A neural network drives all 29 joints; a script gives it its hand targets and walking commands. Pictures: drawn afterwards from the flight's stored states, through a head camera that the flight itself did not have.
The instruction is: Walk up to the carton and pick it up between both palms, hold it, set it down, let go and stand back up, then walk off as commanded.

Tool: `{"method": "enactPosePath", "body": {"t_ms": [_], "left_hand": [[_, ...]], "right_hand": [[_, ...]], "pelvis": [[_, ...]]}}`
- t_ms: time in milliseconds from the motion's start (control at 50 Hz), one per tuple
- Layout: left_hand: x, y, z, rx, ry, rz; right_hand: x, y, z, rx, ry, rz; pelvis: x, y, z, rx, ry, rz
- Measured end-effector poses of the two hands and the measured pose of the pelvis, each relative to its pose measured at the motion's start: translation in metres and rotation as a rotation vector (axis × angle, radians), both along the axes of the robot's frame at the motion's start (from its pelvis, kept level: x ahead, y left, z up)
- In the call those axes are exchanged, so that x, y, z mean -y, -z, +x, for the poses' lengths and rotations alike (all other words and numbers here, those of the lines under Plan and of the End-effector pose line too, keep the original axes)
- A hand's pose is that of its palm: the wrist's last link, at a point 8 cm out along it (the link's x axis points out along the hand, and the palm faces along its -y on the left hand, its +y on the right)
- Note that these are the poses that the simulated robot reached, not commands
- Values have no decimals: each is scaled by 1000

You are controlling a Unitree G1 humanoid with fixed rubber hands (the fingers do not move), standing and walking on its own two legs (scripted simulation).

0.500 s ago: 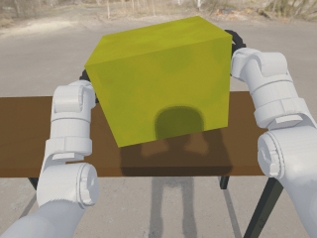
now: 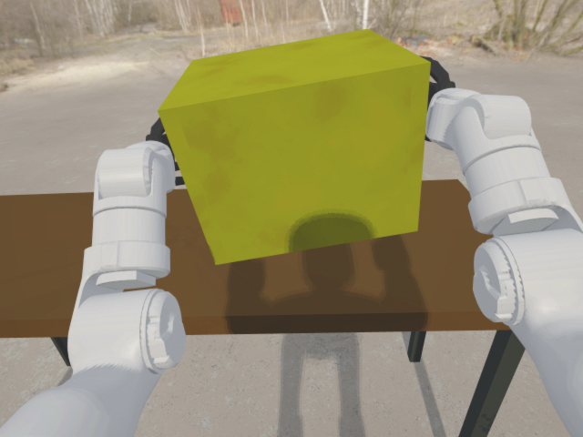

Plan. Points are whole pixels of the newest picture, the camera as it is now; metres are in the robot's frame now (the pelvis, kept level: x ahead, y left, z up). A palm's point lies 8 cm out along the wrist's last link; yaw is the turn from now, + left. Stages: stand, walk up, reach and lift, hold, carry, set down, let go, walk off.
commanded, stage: hold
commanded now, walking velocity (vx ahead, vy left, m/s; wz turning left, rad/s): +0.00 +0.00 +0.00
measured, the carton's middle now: (296, 139) +0.39 -0.01 +0.32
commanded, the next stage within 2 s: none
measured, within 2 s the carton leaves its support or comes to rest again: neither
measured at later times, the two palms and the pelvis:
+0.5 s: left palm (160, 163) +0.36 +0.17 +0.31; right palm (430, 108) +0.37 -0.18 +0.35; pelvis +0.01 +0.00 +0.00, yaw +0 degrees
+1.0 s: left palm (157, 154) +0.35 +0.17 +0.32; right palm (437, 101) +0.36 -0.18 +0.36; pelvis +0.01 +0.00 +0.00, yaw +0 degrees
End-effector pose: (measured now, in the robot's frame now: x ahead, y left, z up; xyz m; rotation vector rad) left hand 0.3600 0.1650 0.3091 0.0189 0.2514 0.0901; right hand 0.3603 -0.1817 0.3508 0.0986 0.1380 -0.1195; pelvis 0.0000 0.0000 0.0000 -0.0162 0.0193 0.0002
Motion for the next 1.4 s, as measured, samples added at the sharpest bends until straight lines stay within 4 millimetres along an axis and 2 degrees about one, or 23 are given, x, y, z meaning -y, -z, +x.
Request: {"method": "enactPosePath", "body": {"t_ms": [120,180,240,360,440,520,640,700,780,900,980,1060,1180,1240,1320,1400], "left_hand": [[-5,50,14,-146,-10,6],[-9,61,17,-143,-17,22],[-11,57,13,-79,-32,33],[-8,16,4,53,-44,30],[-4,-1,1,84,-35,26],[-4,8,5,14,-7,12],[-6,53,14,-129,-20,26],[-8,65,15,-145,-29,29],[-9,55,8,-69,-46,35],[-4,7,-4,73,-50,32],[-1,-12,-7,94,-29,17],[-3,-2,-1,12,-3,1],[-7,48,12,-137,-13,10],[-10,62,15,-149,-17,22],[-12,55,11,-67,-37,38],[-10,26,5,27,-47,39]], "right_hand": [[-8,44,18,-137,6,-55],[-12,55,24,-134,-10,-95],[-15,47,24,-70,-31,-130],[-12,4,11,59,-30,-111],[-7,-10,5,87,-23,-67],[-5,2,8,12,-15,-37],[-8,48,22,-124,-11,-72],[-11,61,26,-140,-22,-99],[-12,49,22,-64,-40,-125],[-7,1,3,75,-31,-95],[-2,-14,-5,92,-19,-41],[-3,-2,-1,8,-6,-12],[-10,42,16,-131,1,-60],[-13,55,23,-144,-9,-87],[-16,43,22,-61,-35,-127],[-14,12,14,33,-36,-123]], "pelvis": [[-1,1,-14,20,0,-2],[-2,1,-14,19,0,-2],[-1,0,-6,9,0,-2],[0,-1,12,-17,0,0],[1,-1,14,-20,0,1],[0,0,6,-9,0,0],[-1,1,-10,14,-1,-2],[-1,1,-12,16,-1,-2],[-1,0,-4,6,-1,-2],[1,-1,11,-15,-1,0],[1,-1,11,-15,-1,1],[0,0,1,-2,-1,0],[-1,1,-15,20,-1,-2],[-2,1,-16,22,-1,-3],[-1,0,-5,8,-1,-2],[0,-1,9,-11,-1,-1]]}}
